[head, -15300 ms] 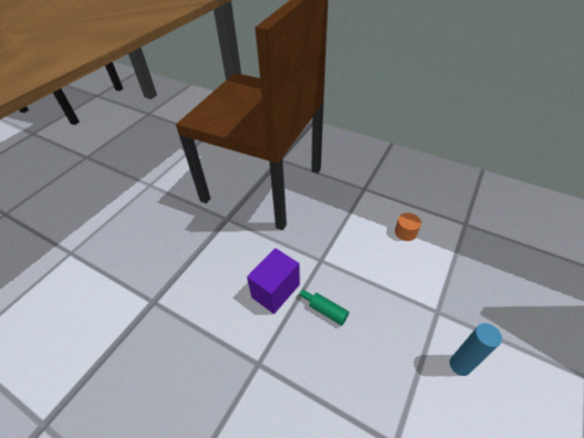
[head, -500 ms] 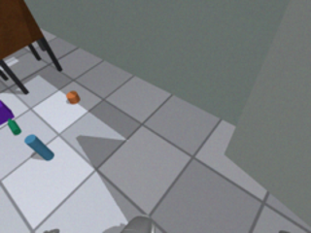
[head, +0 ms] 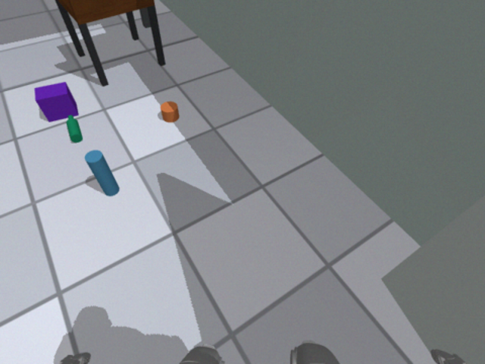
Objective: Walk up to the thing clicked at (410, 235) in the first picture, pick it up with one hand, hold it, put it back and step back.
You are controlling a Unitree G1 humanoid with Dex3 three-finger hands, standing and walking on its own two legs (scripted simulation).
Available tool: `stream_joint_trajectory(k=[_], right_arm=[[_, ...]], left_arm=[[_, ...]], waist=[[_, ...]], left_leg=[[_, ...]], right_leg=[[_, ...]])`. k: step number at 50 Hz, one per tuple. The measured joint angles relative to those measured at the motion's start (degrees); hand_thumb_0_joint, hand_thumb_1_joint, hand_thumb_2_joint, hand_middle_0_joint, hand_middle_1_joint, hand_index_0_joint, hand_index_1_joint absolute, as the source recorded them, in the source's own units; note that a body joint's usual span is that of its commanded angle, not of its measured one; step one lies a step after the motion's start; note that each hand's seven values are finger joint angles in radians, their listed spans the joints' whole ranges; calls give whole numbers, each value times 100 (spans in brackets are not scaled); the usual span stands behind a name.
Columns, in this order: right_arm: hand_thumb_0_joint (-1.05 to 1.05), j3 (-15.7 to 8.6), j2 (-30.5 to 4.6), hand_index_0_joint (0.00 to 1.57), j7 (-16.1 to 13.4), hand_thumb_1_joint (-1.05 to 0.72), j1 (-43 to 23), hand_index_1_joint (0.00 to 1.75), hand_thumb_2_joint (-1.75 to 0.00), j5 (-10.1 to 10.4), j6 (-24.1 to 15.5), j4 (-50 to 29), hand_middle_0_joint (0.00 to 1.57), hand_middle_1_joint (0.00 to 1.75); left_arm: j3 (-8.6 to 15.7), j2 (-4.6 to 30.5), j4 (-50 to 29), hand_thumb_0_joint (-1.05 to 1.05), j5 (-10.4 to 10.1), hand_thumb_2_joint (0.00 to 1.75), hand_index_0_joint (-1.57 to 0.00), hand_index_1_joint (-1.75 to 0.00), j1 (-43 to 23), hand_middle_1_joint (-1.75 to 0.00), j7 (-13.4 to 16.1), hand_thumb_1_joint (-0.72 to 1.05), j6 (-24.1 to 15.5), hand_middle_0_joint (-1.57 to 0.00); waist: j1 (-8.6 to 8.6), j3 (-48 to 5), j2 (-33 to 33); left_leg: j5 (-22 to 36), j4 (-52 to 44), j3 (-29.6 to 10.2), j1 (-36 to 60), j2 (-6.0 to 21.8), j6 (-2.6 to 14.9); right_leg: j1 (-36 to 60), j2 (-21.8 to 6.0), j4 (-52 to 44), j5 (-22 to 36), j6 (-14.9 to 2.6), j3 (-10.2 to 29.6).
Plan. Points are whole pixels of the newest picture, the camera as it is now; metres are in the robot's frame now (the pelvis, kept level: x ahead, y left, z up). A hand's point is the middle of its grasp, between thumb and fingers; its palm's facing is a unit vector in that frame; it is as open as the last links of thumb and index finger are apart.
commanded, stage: walk up
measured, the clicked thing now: (170, 112) +1.44 +0.47 -0.71
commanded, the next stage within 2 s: stand in 1.00 s
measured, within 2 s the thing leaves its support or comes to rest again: neither
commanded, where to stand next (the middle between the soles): +0.07 -0.02 m, yaw +12 degrees
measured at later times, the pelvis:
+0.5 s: pelvis -0.01 -0.02 +0.00, yaw +11 degrees
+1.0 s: pelvis +0.00 -0.02 +0.02, yaw +16 degrees
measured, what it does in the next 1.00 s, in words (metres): steps on the spot, turning left: right foot, then left foot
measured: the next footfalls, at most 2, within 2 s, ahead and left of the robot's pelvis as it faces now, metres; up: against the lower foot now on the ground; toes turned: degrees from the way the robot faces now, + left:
right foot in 0.08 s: +0.08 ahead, -0.15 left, +0.00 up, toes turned +8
left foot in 0.34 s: +0.04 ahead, +0.11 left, +0.00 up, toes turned +8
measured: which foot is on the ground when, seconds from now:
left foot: down 0.00-0.10, up 0.12-0.32, down 0.34-1.00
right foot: up 0.00-0.06, down 0.08-1.00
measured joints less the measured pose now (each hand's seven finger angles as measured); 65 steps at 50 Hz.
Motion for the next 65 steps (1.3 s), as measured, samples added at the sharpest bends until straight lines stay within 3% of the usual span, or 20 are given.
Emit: stream_joint_trajectory(k=[3, 4, 5, 8, 10, 15, 18, 19, 22, 26, 28, 37, 50, 65], right_arm=[[1, -15, -58, 20, 12, -89, -70, 30, -90, -35, 123, -66, 20, 30], [1, -24, -97, 20, 10, -89, -106, 30, -90, -24, 166, -72, 20, 30], [1, -49, -152, 20, -6, -89, -177, 30, -90, 0, 213, -45, 20, 30], [1, -77, -105, 20, -84, -90, -309, 30, -90, 22, 284, 117, 20, 30], [1, -87, -137, 20, -31, -90, -316, 30, -90, 40, 244, 191, 20, 30], [1, -126, -147, 20, 172, -90, -222, 30, -90, 32, 145, 384, 20, 30], [1, -137, -96, 20, 150, -90, -139, 30, -90, 1, 49, 568, 20, 30], [1, -132, -53, 20, 124, -90, -129, 30, -90, -39, 31, 621, 20, 30], [1, -43, 28, 20, 91, -90, -70, 30, -90, -46, -10, 738, 20, 30], [1, 73, 102, 20, 66, -90, -121, 30, -90, 12, -28, 866, 20, 30], [1, 92, 93, 20, 60, -90, -223, 30, -90, 62, 19, 963, 20, 30], [1, 174, 162, 20, 119, -90, -579, 30, -90, 90, -2, 1462, 20, 30], [1, 268, 235, 20, 97, -90, -908, 30, -90, 75, -23, 1898, 20, 30], [1, 201, 346, 20, 173, -90, -1139, 30, -90, 72, 101, 2142, 20, 30]], left_arm=[[36, -1, 30, 1, -5, 90, -21, -30, -41, -30, 40, 91, -52, -20], [55, -22, 57, 1, 16, 90, -21, -30, -58, -30, 61, 91, -86, -20], [60, -90, 88, 1, 63, 90, -21, -30, -91, -30, 86, 91, -118, -20], [8, -123, 139, 1, 138, 90, -21, -30, -136, -30, 67, 91, -134, -20], [-27, -177, 186, 1, 171, 90, -21, -30, -178, -30, 70, 91, -148, -20], [-25, -60, 165, 1, 250, 90, -21, -30, -97, -30, 23, 90, -176, -21], [1, 102, 191, 1, 165, 90, -21, -30, -37, -30, 23, 90, -97, -21], [21, 126, 248, 1, 128, 90, -21, -30, -46, -30, 45, 90, -45, -21], [14, 108, 480, 1, 48, 90, -21, -30, -86, -30, 94, 90, 66, -20], [3, 57, 664, 1, 4, 90, -21, -30, -104, -30, 96, 91, -48, -20], [-22, -54, 777, 1, 39, 90, -21, -30, -154, -30, 100, 91, -108, -20], [-277, -365, 1151, 1, 43, 90, -21, -30, -520, -30, 2, 90, -110, -20], [-206, -257, 1589, 1, -33, 90, -21, -30, -1060, -30, 21, 91, -134, -20], [-236, -332, 2156, 1, 34, 90, -21, -30, -921, -30, 73, 91, -168, -20]], waist=[[-24, -54, 153], [4, -66, 243], [26, -24, 428], [106, 37, 414], [138, 80, 417], [190, 33, 317], [192, -10, 135], [204, 0, 51], [91, -91, 70], [32, -142, 100], [29, -114, 261], [43, -263, 291], [61, -348, 199], [88, -335, 318]], left_leg=[[-134, 348, -209, -262, -48, -87], [-201, 506, -274, -360, -39, -126], [-246, 690, -380, -440, 13, -52], [-1088, 1759, -98, -748, -174, 41], [-1031, 2113, 211, -822, -131, 48], [-901, 789, 698, -253, 117, 30], [-53, -274, 813, 275, -4, 72], [-39, -199, 847, 271, -66, 101], [-155, -49, 692, 210, -63, 169], [-171, -4, 530, 186, 3, 94], [-210, 81, 397, 188, 117, 30], [154, -579, 192, 471, 47, 11], [503, -1246, -30, 789, 68, -28], [893, -2143, 135, 1341, 263, -159]], right_leg=[[335, 206, -624, 199, -45, -82], [470, 290, -874, 136, 21, -102], [499, 373, -872, 112, 123, -196], [518, 172, -781, 117, 172, -252], [639, 15, -981, 226, 154, -304], [694, -256, -1180, 309, 134, -429], [576, -461, -796, 84, 167, -421], [517, -458, -597, -95, 136, -282], [416, -111, -215, -704, 52, 3], [636, 93, -867, -190, -23, -47], [813, 218, -1194, 323, 157, -168], [1168, 146, -1812, 548, 280, -389], [1638, 183, -2637, 914, 277, -634], [2001, 352, -3326, 1278, 180, -473]])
